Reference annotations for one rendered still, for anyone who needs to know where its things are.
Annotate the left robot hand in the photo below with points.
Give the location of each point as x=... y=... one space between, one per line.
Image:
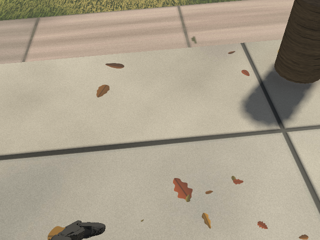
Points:
x=79 y=230

